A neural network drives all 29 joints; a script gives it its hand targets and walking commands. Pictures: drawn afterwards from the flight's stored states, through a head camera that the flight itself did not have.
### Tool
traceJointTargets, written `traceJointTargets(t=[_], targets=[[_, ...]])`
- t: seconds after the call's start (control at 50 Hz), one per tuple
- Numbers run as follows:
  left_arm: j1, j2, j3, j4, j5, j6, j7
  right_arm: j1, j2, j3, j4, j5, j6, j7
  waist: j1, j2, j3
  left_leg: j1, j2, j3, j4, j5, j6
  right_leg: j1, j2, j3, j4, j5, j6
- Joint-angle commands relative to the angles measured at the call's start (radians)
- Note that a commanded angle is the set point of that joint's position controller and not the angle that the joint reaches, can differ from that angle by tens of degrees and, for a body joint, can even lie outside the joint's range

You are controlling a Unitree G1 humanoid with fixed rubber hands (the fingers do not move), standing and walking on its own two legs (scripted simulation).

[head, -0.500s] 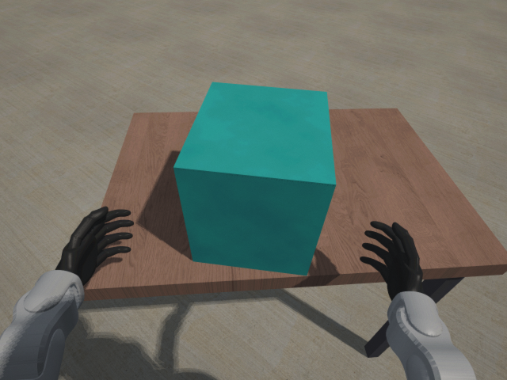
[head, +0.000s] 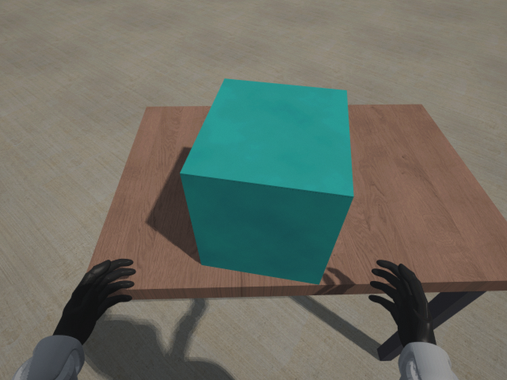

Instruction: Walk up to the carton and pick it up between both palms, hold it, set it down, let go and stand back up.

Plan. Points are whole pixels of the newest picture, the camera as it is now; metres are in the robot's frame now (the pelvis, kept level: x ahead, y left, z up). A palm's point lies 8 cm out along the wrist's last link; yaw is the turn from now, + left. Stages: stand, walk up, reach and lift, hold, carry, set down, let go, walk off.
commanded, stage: set down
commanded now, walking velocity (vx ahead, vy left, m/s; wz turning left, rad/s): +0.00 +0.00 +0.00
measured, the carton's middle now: (271, 180) +0.44 -0.01 +0.07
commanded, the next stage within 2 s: let go in 0.86 s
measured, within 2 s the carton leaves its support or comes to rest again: neither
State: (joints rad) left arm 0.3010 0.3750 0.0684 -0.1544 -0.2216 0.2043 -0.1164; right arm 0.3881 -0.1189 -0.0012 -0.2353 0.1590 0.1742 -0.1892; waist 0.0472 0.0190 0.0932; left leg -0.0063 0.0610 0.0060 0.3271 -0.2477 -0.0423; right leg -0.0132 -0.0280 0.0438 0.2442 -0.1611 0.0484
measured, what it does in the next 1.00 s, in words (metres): stands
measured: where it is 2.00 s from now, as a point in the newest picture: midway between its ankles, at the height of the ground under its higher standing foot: outside the picture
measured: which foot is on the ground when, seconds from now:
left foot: down 0.00-1.00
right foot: down 0.00-1.00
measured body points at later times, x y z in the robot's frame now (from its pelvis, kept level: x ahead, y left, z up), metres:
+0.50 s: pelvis -0.01 -0.01 +0.00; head -0.01 -0.01 +0.45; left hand +0.18 +0.23 -0.01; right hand +0.19 -0.21 -0.01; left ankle -0.04 +0.14 -0.75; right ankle -0.01 -0.16 -0.75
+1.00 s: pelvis -0.01 -0.01 +0.00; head -0.01 -0.02 +0.45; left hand +0.17 +0.22 -0.06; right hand +0.17 -0.24 -0.06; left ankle -0.04 +0.14 -0.75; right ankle -0.01 -0.16 -0.75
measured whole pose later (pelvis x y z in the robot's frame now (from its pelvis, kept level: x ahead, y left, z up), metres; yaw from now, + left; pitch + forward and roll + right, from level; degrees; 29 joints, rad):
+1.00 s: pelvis -0.01 -0.01 +0.00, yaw +0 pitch -7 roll +0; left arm 0.21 0.18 0.04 0.34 -0.02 0.20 -0.04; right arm 0.23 -0.18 -0.02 0.46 0.00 -0.08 -0.05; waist 0.02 0.03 0.12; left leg 0.03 0.07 0.01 0.31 -0.23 -0.06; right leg -0.01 -0.02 0.04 0.30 -0.18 0.04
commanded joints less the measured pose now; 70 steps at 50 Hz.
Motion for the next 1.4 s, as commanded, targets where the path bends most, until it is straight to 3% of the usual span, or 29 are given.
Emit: traceJointTargets(t=[0.0,0.02,0.04,0.06,0.14,0.16,0.18,0.2,0.26,0.42,0.46,0.5,0.56,0.6,0.62,0.7,0.8,0.82,0.96,1.0,1.1,1.12,1.14,1.16,1.18,1.3,1.32,1.34,1.38], targets=[[0.036,0.080,0.055,-0.019,0.038,-0.016,0.000,0.012,-0.072,-0.020,-0.012,-0.012,-0.039,0.002,-0.021,0.061,-0.034,0.020,-0.060,0.033,-0.025,0.407,-0.042,0.026,0.041,-0.043,-0.015,0.252,-0.065],[0.019,0.123,0.064,-0.140,-0.008,-0.039,-0.014,0.070,-0.037,-0.010,-0.143,-0.005,-0.061,-0.013,-0.038,0.004,-0.106,0.016,-0.064,0.052,-0.009,0.416,-0.036,0.055,0.037,-0.037,-0.018,0.287,-0.054],[-0.028,0.121,0.081,-0.014,0.032,-0.032,-0.020,0.020,-0.051,-0.003,-0.049,-0.033,-0.053,-0.017,-0.025,0.008,-0.052,0.024,-0.067,0.046,-0.024,0.384,-0.033,0.035,0.025,-0.040,-0.009,0.283,-0.036],[0.022,0.122,0.064,-0.104,0.005,-0.055,-0.030,0.087,-0.032,0.000,-0.131,-0.028,-0.074,-0.033,-0.069,-0.007,-0.089,0.022,-0.067,0.053,-0.015,0.381,-0.026,0.053,0.024,-0.035,-0.016,0.331,-0.036],[0.027,0.122,0.048,-0.046,0.036,-0.076,-0.015,0.058,-0.031,0.039,-0.051,-0.009,-0.099,-0.006,0.011,0.036,-0.055,0.030,-0.056,0.057,-0.027,0.387,-0.040,0.025,0.032,-0.056,-0.006,0.242,-0.042],[-0.003,0.102,0.046,-0.065,0.063,-0.062,-0.002,0.023,-0.070,0.018,-0.028,-0.021,-0.109,0.006,-0.010,0.076,-0.040,0.023,-0.047,0.049,-0.027,0.398,-0.056,0.017,0.051,-0.061,0.000,0.208,-0.058],[0.026,0.104,0.034,-0.081,0.028,-0.074,-0.005,0.062,-0.046,-0.004,-0.102,-0.018,-0.129,-0.003,-0.041,0.018,-0.073,0.015,-0.053,0.053,-0.015,0.380,-0.044,0.032,0.050,-0.054,-0.017,0.211,-0.053],[0.030,0.075,0.035,0.032,0.070,-0.061,-0.002,0.031,-0.064,0.014,0.014,-0.028,-0.122,0.012,-0.022,0.050,-0.018,0.018,-0.050,0.051,-0.030,0.344,-0.047,0.018,0.047,-0.054,-0.022,0.165,-0.057],[-0.056,0.104,0.028,0.024,0.041,-0.068,0.009,-0.034,-0.052,0.000,0.008,-0.034,-0.126,0.015,-0.002,0.033,-0.027,-0.038,-0.048,0.063,-0.037,0.244,-0.034,0.028,0.035,-0.043,-0.012,0.094,-0.057],[-0.081,0.034,0.007,0.144,0.102,-0.012,0.036,-0.107,-0.074,-0.026,0.217,-0.066,-0.101,0.069,-0.009,0.051,0.004,-0.029,-0.050,0.072,-0.051,0.224,-0.052,0.006,0.036,-0.054,-0.024,0.028,-0.058],[-0.058,0.010,-0.009,0.187,0.089,-0.018,0.029,-0.087,-0.054,-0.004,0.227,-0.063,-0.112,0.062,-0.024,0.006,-0.005,-0.039,-0.054,0.068,-0.051,0.229,-0.039,0.035,0.037,-0.058,-0.010,0.068,-0.055],[-0.099,-0.004,-0.007,0.195,0.112,-0.005,0.037,-0.133,-0.083,-0.031,0.288,-0.085,-0.108,0.075,-0.024,0.047,0.002,-0.052,-0.049,0.073,-0.065,0.191,-0.042,0.031,0.042,-0.057,-0.015,0.006,-0.065],[-0.106,-0.009,-0.028,0.145,0.114,-0.014,0.055,-0.127,-0.083,-0.019,0.277,-0.074,-0.138,0.083,-0.015,0.064,-0.022,-0.046,-0.061,0.078,-0.049,0.261,-0.050,0.033,0.050,-0.065,-0.001,0.078,-0.058],[-0.097,-0.040,-0.002,0.239,0.150,0.001,0.064,-0.158,-0.105,-0.037,0.381,-0.104,-0.148,0.097,-0.030,0.069,-0.004,-0.048,-0.060,0.076,-0.051,0.235,-0.048,0.032,0.053,-0.063,0.000,0.056,-0.063],[-0.103,-0.003,-0.021,0.166,0.121,-0.016,0.061,-0.148,-0.078,-0.020,0.301,-0.086,-0.161,0.091,-0.011,0.031,-0.068,-0.037,-0.067,0.094,-0.043,0.237,-0.047,0.039,0.051,-0.066,0.005,0.080,-0.044],[-0.057,-0.036,-0.012,0.266,0.148,-0.019,0.068,-0.127,-0.102,-0.024,0.406,-0.098,-0.208,0.102,-0.031,0.008,-0.063,-0.002,-0.076,0.081,-0.026,0.324,-0.051,0.036,0.057,-0.075,0.017,0.176,-0.041],[-0.125,-0.080,-0.013,0.319,0.170,-0.027,0.069,-0.191,-0.126,-0.040,0.491,-0.137,-0.248,0.116,-0.042,-0.008,-0.040,0.004,-0.070,0.083,-0.041,0.274,-0.046,-0.007,0.063,-0.083,0.007,0.108,-0.040],[-0.113,-0.081,-0.011,0.338,0.181,-0.023,0.075,-0.197,-0.121,-0.036,0.500,-0.142,-0.257,0.126,-0.009,-0.025,-0.050,0.005,-0.067,0.085,-0.045,0.257,-0.042,0.000,0.062,-0.076,0.001,0.078,-0.042],[-0.144,-0.125,-0.001,0.424,0.223,-0.022,0.085,-0.211,-0.158,-0.050,0.649,-0.167,-0.289,0.151,-0.034,0.006,-0.021,0.014,-0.074,0.092,-0.049,0.257,-0.037,-0.026,0.079,-0.086,0.013,0.075,-0.042],[-0.161,-0.107,0.012,0.436,0.216,-0.029,0.086,-0.203,-0.136,-0.053,0.644,-0.176,-0.301,0.154,-0.020,-0.042,-0.028,0.015,-0.080,0.105,-0.046,0.232,-0.020,-0.031,0.069,-0.070,0.007,0.075,-0.039],[-0.143,-0.151,-0.007,0.492,0.239,-0.035,0.117,-0.239,-0.176,-0.060,0.770,-0.172,-0.341,0.187,-0.022,0.037,-0.053,0.000,-0.070,0.101,-0.035,0.283,-0.041,-0.028,0.087,-0.081,0.029,0.114,-0.049],[-0.149,-0.132,-0.001,0.463,0.213,-0.061,0.112,-0.229,-0.150,-0.058,0.726,-0.174,-0.364,0.180,-0.030,-0.016,-0.081,0.004,-0.077,0.110,-0.016,0.295,-0.028,-0.026,0.071,-0.072,0.033,0.154,-0.040],[-0.150,-0.150,-0.003,0.527,0.249,-0.046,0.116,-0.224,-0.178,-0.065,0.813,-0.182,-0.364,0.184,-0.036,0.020,-0.048,0.008,-0.076,0.108,-0.035,0.294,-0.038,-0.042,0.075,-0.069,0.038,0.169,-0.044],[-0.166,-0.105,0.019,0.476,0.224,-0.070,0.108,-0.231,-0.140,-0.043,0.720,-0.178,-0.391,0.173,-0.020,-0.022,-0.098,-0.006,-0.084,0.116,-0.016,0.269,-0.023,-0.007,0.060,-0.062,0.038,0.187,-0.031],[-0.166,-0.130,0.009,0.489,0.244,-0.072,0.120,-0.226,-0.182,-0.055,0.811,-0.174,-0.395,0.184,-0.027,0.003,-0.110,0.003,-0.078,0.107,-0.021,0.304,-0.034,-0.016,0.066,-0.075,0.056,0.205,-0.044],[-0.187,-0.099,0.000,0.515,0.219,-0.084,0.106,-0.257,-0.137,-0.040,0.807,-0.179,-0.429,0.168,-0.034,-0.063,-0.097,0.013,-0.090,0.123,-0.011,0.263,-0.005,-0.042,0.050,-0.063,0.050,0.223,-0.024],[-0.187,-0.106,-0.003,0.505,0.221,-0.090,0.112,-0.274,-0.142,-0.045,0.796,-0.180,-0.437,0.168,-0.036,-0.047,-0.107,0.025,-0.085,0.114,-0.009,0.275,-0.007,-0.039,0.051,-0.069,0.057,0.230,-0.024],[-0.071,0.061,0.076,0.613,0.266,-0.170,0.110,-0.205,-0.376,-0.104,0.854,-0.217,-0.333,0.171,0.001,0.007,-0.119,-0.120,0.020,0.008,0.091,0.370,0.027,-0.058,-0.039,-0.032,0.178,0.260,-0.057],[-0.050,0.062,0.071,0.653,0.267,-0.208,0.110,-0.173,-0.367,-0.121,0.839,-0.188,-0.274,0.185,-0.029,0.020,-0.152,-0.105,0.041,0.003,0.100,0.282,0.054,-0.069,-0.050,-0.012,0.177,0.206,-0.059]])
